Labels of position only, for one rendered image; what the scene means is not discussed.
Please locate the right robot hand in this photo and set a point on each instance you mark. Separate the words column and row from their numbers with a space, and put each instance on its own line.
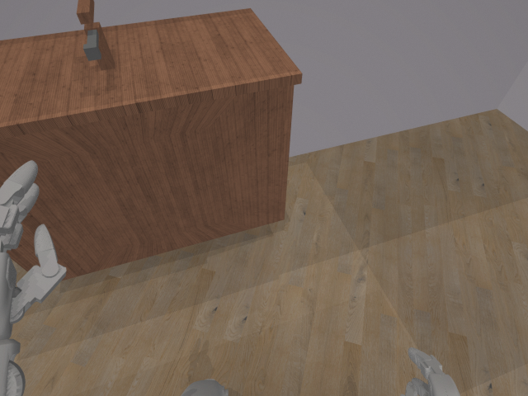
column 439, row 384

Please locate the left robot hand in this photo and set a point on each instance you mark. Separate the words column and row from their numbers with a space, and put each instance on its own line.
column 18, row 195

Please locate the robot left forearm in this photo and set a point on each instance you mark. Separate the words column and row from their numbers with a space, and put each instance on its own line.
column 12, row 379

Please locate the tap lever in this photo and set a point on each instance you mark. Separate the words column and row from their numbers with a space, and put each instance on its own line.
column 91, row 47

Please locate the counter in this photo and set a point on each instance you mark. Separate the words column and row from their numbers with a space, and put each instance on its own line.
column 178, row 135

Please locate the left robot thigh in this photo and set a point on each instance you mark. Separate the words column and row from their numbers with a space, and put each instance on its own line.
column 207, row 387

